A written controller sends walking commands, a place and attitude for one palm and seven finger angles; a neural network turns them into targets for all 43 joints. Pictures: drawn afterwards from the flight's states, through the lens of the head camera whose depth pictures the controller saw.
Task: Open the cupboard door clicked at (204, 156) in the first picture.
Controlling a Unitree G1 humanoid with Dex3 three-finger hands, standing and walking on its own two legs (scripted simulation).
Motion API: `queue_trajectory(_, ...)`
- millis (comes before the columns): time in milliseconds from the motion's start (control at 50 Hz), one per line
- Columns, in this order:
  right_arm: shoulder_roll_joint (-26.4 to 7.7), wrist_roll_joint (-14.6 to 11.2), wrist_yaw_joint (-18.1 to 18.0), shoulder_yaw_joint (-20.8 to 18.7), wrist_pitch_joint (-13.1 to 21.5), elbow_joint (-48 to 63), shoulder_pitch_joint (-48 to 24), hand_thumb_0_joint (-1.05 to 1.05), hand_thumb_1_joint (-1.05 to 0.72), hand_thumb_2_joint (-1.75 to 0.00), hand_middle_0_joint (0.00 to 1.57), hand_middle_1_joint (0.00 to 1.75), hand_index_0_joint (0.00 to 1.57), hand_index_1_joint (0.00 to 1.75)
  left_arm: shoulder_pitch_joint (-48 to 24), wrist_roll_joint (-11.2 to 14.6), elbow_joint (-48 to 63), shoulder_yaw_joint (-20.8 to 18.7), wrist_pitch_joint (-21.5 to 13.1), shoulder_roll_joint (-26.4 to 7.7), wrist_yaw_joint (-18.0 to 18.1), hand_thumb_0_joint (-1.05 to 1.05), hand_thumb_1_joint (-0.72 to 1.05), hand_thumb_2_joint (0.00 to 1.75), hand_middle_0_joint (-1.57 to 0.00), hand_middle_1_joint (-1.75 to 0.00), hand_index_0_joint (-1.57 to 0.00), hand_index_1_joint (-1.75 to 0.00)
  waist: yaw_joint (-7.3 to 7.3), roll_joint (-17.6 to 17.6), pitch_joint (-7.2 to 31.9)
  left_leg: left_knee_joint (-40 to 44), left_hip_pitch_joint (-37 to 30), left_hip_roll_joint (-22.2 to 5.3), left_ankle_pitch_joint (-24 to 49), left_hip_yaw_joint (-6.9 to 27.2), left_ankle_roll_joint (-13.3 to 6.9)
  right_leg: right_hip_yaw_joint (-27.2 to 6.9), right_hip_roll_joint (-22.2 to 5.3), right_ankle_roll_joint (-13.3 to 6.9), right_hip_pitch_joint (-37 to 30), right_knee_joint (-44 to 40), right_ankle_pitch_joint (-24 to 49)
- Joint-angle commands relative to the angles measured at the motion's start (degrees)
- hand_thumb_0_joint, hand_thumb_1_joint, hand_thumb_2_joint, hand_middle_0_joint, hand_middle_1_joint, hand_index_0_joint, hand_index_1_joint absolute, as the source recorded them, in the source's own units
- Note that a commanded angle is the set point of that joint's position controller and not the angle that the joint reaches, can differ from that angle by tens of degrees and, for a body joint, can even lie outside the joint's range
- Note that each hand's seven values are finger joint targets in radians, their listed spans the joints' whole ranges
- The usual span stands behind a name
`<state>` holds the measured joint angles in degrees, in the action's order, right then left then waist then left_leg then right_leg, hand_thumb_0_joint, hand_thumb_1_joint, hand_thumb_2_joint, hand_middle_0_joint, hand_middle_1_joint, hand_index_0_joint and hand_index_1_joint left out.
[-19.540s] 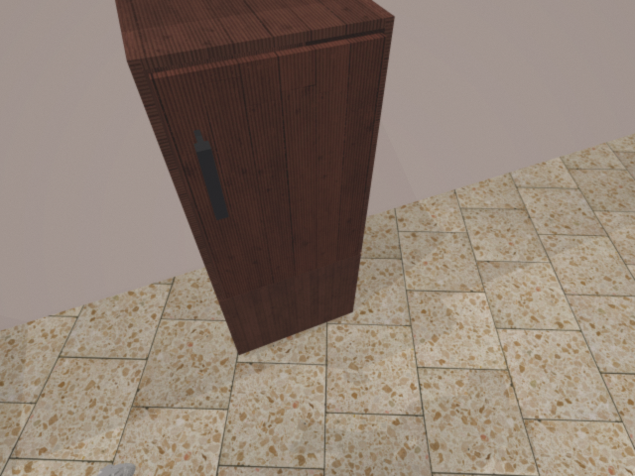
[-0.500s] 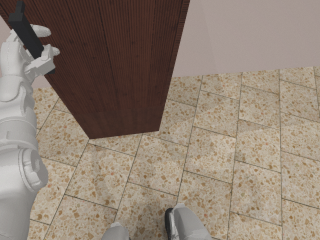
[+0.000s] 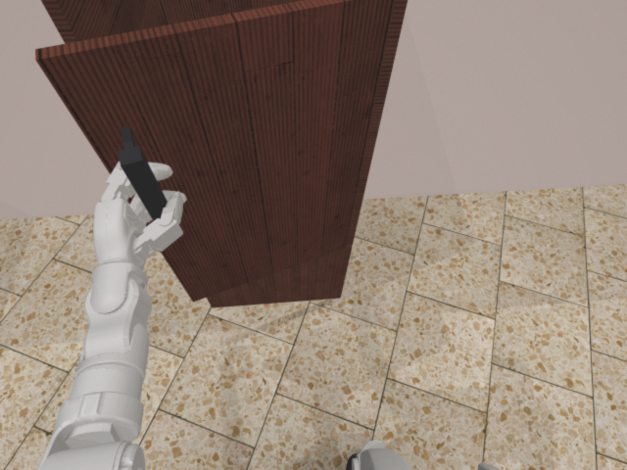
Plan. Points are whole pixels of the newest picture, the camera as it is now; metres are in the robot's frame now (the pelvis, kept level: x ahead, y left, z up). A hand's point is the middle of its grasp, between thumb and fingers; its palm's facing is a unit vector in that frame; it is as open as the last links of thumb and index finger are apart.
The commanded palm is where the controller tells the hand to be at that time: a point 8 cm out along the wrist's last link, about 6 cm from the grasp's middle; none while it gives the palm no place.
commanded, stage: pull the door open along its arc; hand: left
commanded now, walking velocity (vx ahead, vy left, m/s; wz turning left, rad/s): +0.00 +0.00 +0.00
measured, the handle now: (150, 186) +0.46 +0.20 +0.07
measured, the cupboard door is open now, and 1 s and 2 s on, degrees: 17 43 43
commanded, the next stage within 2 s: open thumb and fingers to let go in 0.38 s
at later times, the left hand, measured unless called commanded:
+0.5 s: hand (253, 298) +0.30 +0.06 +0.07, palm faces +0.43 -0.90 -0.03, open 6.5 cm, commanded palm +0.26 +0.11 +0.07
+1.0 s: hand (245, 296) +0.30 +0.07 +0.08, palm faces +0.45 -0.89 +0.00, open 12.5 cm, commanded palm +0.26 +0.12 +0.07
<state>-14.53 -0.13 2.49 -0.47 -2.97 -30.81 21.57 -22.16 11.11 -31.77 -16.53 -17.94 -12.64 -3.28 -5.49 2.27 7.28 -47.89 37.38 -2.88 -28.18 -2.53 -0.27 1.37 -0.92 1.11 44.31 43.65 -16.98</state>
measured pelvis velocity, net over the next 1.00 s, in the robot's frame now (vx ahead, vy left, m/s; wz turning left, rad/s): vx -0.04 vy -0.04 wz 0.08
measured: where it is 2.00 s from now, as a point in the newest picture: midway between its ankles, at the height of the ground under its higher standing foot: outside the picture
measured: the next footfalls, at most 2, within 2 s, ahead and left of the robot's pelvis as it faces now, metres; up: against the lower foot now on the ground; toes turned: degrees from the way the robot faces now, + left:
none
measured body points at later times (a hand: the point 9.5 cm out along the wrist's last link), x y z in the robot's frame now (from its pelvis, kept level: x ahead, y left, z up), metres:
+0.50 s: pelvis +0.01 -0.03 +0.00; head +0.04 -0.04 +0.45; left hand +0.27 +0.11 +0.07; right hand +0.21 -0.23 -0.09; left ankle -0.06 +0.11 -0.70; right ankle +0.03 -0.14 -0.70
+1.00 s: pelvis -0.04 -0.04 +0.00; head +0.00 -0.06 +0.45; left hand +0.27 +0.12 +0.08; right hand +0.14 -0.26 -0.11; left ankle -0.06 +0.11 -0.70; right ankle +0.03 -0.14 -0.70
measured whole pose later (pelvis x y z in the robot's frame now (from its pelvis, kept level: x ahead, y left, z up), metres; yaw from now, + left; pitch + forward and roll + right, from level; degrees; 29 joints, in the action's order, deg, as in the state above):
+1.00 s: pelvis -0.04 -0.04 +0.00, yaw +4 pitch +8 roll +1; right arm -11.7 4.1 -2.4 -0.2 -0.2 -36.1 10.9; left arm -9.0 -2.3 -18.2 3.4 -13.2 5.1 30.8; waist -0.9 1.9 4.5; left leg -46.5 29.5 -1.6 -24.7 1.2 2.4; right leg 4.7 -2.6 -1.9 36.8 46.6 -17.6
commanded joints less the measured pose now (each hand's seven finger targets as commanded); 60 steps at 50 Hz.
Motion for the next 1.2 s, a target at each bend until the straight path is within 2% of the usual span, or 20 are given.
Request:
queue_trajectory(0,-5.31,1.18,1.17,-3.02,3.54,6.50,-0.72,0.00,-0.90,-0.90,0.20,0.30,0.20,0.30,2.61,-3.25,24.42,-2.06,-3.91,-3.84,16.88,0.00,0.90,0.90,-0.40,-1.35,-0.40,-1.35,6.89,0.28,22.65,6.44,-3.52,2.08,35.00,0.50,1.04,2.01,1.20,-3.24,-29.02,0.81,28.33)
queue_trajectory(20,-4.83,1.65,1.33,-2.90,3.56,6.73,-1.95,0.00,-0.90,-0.90,0.20,0.30,0.20,0.30,4.19,-5.22,26.46,0.50,-3.49,-1.00,19.82,0.00,0.90,0.90,-0.40,-1.35,-0.40,-1.35,6.87,0.03,21.32,6.69,-4.17,2.19,34.21,0.42,1.16,2.20,1.06,-3.32,-29.01,0.57,28.09)
queue_trajectory(40,-4.81,1.96,1.23,-2.94,3.37,7.12,-2.91,0.00,-0.90,-0.90,0.20,0.30,0.20,0.30,7.16,-6.66,27.90,0.09,-3.08,-1.16,22.75,0.00,0.90,0.90,-0.40,-1.35,-0.40,-1.35,7.35,-2.81,20.85,7.03,-4.02,2.10,32.80,0.72,1.09,2.27,1.03,-3.46,-30.09,0.27,27.12)
queue_trajectory(120,-2.74,2.85,-0.12,-2.12,1.95,8.05,-8.91,0.00,-0.90,-0.90,0.20,0.30,0.20,0.30,11.70,-11.66,34.03,5.89,-0.76,5.45,31.96,0.00,0.90,0.90,-0.40,-1.35,-0.40,-1.35,8.32,-2.96,17.08,8.84,-4.94,2.66,26.05,0.50,1.34,1.79,0.23,-3.47,-31.52,-1.07,22.70)
queue_trajectory(140,-2.55,2.93,-0.58,-2.05,1.52,8.44,-9.61,0.00,-0.90,-0.90,0.20,0.30,0.20,0.30,14.56,-12.85,34.82,6.84,-0.23,5.82,33.28,0.00,0.90,0.90,-0.40,-1.35,-0.40,-1.35,8.41,-5.77,16.84,9.14,-5.06,2.63,24.66,0.77,1.18,1.63,0.31,-3.39,-32.39,-1.54,21.16)
queue_trajectory(180,-1.58,3.06,-1.28,-1.68,0.78,9.03,-11.49,0.00,-0.90,-0.90,0.20,0.30,0.20,0.30,19.37,-14.06,38.26,10.11,1.00,8.50,34.62,0.00,0.90,0.90,-0.40,-1.35,-0.40,-1.35,8.95,-3.58,15.59,9.68,-6.14,2.85,23.61,0.15,1.20,1.31,0.05,-3.36,-32.96,-2.14,20.74)
queue_trajectory(240,-0.74,3.29,-2.42,-1.34,-0.14,9.33,-13.14,0.00,-0.90,-0.90,0.20,0.30,0.20,0.30,23.03,-15.02,41.52,14.32,2.70,11.48,35.46,0.00,0.90,0.90,-0.40,-1.35,-0.40,-1.35,7.93,-7.56,13.02,9.82,-7.06,2.66,23.31,0.52,1.12,1.16,0.07,-3.29,-33.81,-3.27,21.76)
queue_trajectory(280,-0.04,3.45,-2.91,-1.13,-0.48,9.45,-14.33,0.00,-0.90,-0.90,0.20,0.30,0.20,0.30,24.95,-15.86,43.60,16.42,3.52,13.22,36.21,0.00,0.90,0.90,-0.40,-1.35,-0.40,-1.35,8.37,-4.85,12.08,9.69,-7.83,2.81,23.36,0.27,1.26,1.03,-0.02,-3.37,-33.51,-3.15,21.87)
queue_trajectory(340,0.44,4.09,-3.23,-0.82,-0.26,8.68,-15.16,0.00,-0.90,-0.90,0.20,0.30,0.20,0.30,21.28,-17.95,43.11,21.29,4.70,16.91,37.71,0.00,0.90,0.90,-0.40,-1.35,-0.40,-1.35,6.63,-4.65,10.35,8.49,-7.95,2.93,22.80,0.82,1.15,1.03,-0.20,-3.26,-30.86,-3.01,21.21)
queue_trajectory(420,0.58,4.85,-3.10,-0.99,1.05,7.29,-15.53,0.00,-0.90,-0.90,0.20,0.30,0.20,0.30,16.33,-19.16,42.09,27.49,5.49,22.43,38.71,0.00,0.90,0.90,-0.40,-1.35,-0.40,-1.35,5.46,-3.54,12.30,6.13,-8.69,3.21,24.10,1.26,1.20,1.44,-0.46,-3.18,-28.58,-1.55,22.93)
queue_trajectory(440,0.38,4.80,-2.97,-1.08,1.49,7.12,-15.42,0.00,-0.90,-0.90,0.20,0.30,0.20,0.30,14.55,-19.16,41.47,29.92,5.82,24.72,38.62,0.00,0.90,0.90,-0.40,-1.35,-0.40,-1.35,4.38,-5.38,11.81,5.76,-8.58,3.08,23.80,1.62,1.09,1.78,-0.44,-3.05,-27.70,-1.66,22.33)
queue_trajectory(460,-0.06,4.87,-3.15,-1.14,1.87,6.04,-15.72,0.00,-0.90,-0.90,0.20,0.30,0.20,0.30,9.06,-19.14,40.34,29.88,5.65,24.15,38.88,0.00,0.90,0.90,-0.40,-1.35,-0.40,-1.35,3.32,-5.96,11.50,4.99,-8.30,3.08,22.60,1.89,0.97,1.72,-0.67,-2.74,-25.75,-1.52,20.95)
queue_trajectory(500,0.02,5.02,-3.44,-1.52,2.23,5.66,-15.08,0.00,-0.90,-0.90,0.20,0.30,0.20,0.30,10.54,-19.02,39.58,27.69,5.31,22.14,38.77,0.00,0.76,0.84,-0.39,-1.34,-0.39,-1.34,4.94,-5.25,15.10,4.67,-8.27,3.56,22.83,1.71,1.03,1.02,-0.84,-2.78,-27.88,-1.06,22.27)
queue_trajectory(540,-0.10,4.67,-3.56,-1.66,2.30,5.76,-14.49,0.00,-0.90,-0.90,0.20,0.30,0.20,0.30,11.68,-18.90,39.14,27.71,5.41,21.80,37.95,0.00,0.62,0.78,-0.38,-1.32,-0.38,-1.32,5.16,-5.39,16.40,4.93,-8.13,3.66,23.65,1.64,1.12,0.96,-0.90,-3.00,-29.33,-0.91,23.55)
queue_trajectory(620,-0.36,4.53,-4.12,-1.71,2.98,5.49,-14.60,0.00,-0.90,-0.90,0.20,0.30,0.20,0.30,9.38,-17.74,37.85,26.64,5.01,21.08,36.79,0.00,0.34,0.66,-0.36,-1.29,-0.36,-1.29,4.82,-8.38,15.11,4.97,-6.57,3.88,20.31,1.60,0.75,-0.09,-1.44,-2.30,-29.37,-2.48,20.91)
queue_trajectory(800,-0.91,4.36,-4.94,-1.34,4.60,4.01,-15.49,0.00,-0.90,-0.90,0.20,0.30,0.20,0.30,3.01,-15.70,30.53,22.03,2.17,17.93,34.73,0.00,-0.29,0.39,-0.32,-1.22,-0.32,-1.22,5.24,-8.16,12.43,6.15,-4.18,4.56,12.50,1.15,0.19,-2.40,-2.12,-1.99,-27.19,-6.30,6.34)
queue_trajectory(860,-1.28,4.19,-5.18,-1.27,5.00,3.63,-15.85,0.00,-0.90,-0.90,0.20,0.30,0.20,0.30,0.49,-14.79,27.38,20.25,1.66,16.62,34.40,0.00,-0.50,0.30,-0.30,-1.20,-0.30,-1.20,5.07,-10.16,11.24,6.52,-2.88,4.64,9.35,1.23,0.08,-3.63,-2.45,-1.68,-26.45,-8.30,-0.06)
queue_trajectory(900,-1.32,4.14,-5.24,-1.14,5.28,3.48,-16.08,0.00,-0.90,-0.90,0.20,0.30,0.20,0.30,-2.30,-14.53,26.46,20.88,1.18,17.43,34.25,0.00,-0.50,0.30,-0.30,-1.20,-0.30,-1.20,4.61,-8.76,10.72,6.69,-3.11,4.76,8.18,1.16,-0.01,-3.59,-2.39,-1.79,-25.24,-8.78,-2.57)
queue_trajectory(1060,-1.70,4.42,-5.18,-1.06,6.16,2.85,-16.02,0.00,-0.90,-0.90,0.20,0.30,0.20,0.30,-9.46,-15.66,21.14,21.04,-0.59,17.68,35.88,0.00,-0.50,0.30,-0.23,-0.80,-0.23,-0.80,3.91,-6.18,10.73,7.51,-3.01,4.65,5.01,1.60,0.06,-1.10,-1.64,-2.27,-21.11,-7.01,-6.14)
queue_trajectory(1180,-1.90,4.79,-5.06,-1.03,6.36,2.44,-15.42,0.00,-0.90,-0.90,0.20,0.30,0.20,0.30,-13.74,-16.36,18.18,21.58,-0.68,18.73,37.48,0.00,-0.50,0.30,-0.18,-0.50,-0.18,-0.50,3.68,-7.09,12.87,7.87,-2.99,4.44,5.21,2.18,0.19,0.43,-0.96,-2.50,-20.15,-5.05,-4.57)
